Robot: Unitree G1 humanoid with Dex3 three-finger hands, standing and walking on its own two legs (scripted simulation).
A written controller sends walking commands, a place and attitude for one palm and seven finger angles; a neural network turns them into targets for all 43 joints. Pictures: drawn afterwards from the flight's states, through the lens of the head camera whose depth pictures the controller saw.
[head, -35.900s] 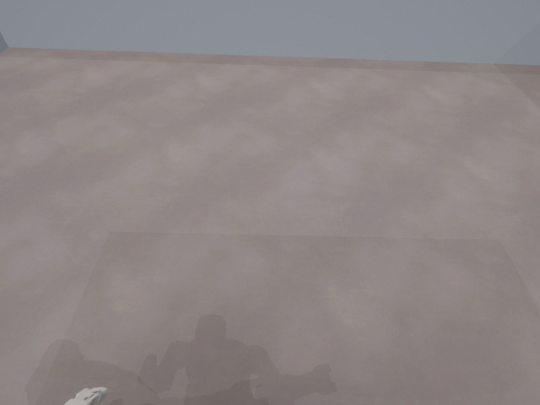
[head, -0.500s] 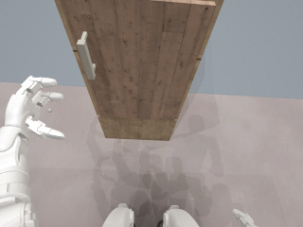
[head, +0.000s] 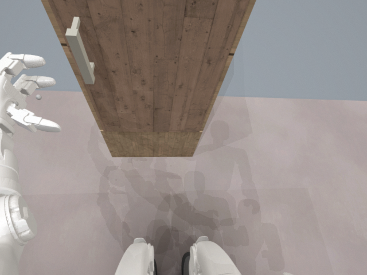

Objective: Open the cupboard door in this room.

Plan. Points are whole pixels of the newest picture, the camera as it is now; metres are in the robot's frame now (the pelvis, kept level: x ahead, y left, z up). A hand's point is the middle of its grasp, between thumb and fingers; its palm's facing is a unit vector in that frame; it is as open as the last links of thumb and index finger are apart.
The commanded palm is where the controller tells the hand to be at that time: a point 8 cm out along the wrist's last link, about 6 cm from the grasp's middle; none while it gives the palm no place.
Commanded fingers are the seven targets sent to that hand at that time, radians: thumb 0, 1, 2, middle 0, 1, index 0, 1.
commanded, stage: move the hooked fingers beside the handle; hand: left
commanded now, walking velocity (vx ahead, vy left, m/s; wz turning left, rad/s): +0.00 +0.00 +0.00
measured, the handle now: (83, 53) +0.59 +0.21 +0.06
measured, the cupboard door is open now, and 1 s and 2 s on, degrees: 0 0 0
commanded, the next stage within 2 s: slide the fingers in behind the handle in 1.24 s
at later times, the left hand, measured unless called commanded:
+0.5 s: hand (48, 67) +0.53 +0.27 +0.06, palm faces +0.00 -1.00 -0.01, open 14.0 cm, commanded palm +0.52 +0.30 +0.06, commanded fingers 0.00 -0.50 0.30 -0.30 -1.20 -0.30 -1.20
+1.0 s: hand (44, 73) +0.52 +0.28 +0.06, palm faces -0.02 -1.00 -0.01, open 14.0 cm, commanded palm +0.52 +0.30 +0.05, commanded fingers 0.00 -0.50 0.30 -0.30 -1.20 -0.30 -1.20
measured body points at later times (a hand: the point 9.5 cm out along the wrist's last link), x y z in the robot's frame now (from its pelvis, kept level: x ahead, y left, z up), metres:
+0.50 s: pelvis +0.00 +0.01 -0.01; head +0.17 +0.05 +0.40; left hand +0.53 +0.33 +0.07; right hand -0.02 -0.26 -0.10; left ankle +0.02 +0.07 -0.66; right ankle +0.02 -0.11 -0.66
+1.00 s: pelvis +0.01 +0.01 +0.00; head +0.18 +0.06 +0.41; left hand +0.52 +0.33 +0.06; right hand +0.00 -0.26 -0.09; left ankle +0.02 +0.07 -0.66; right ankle +0.02 -0.11 -0.66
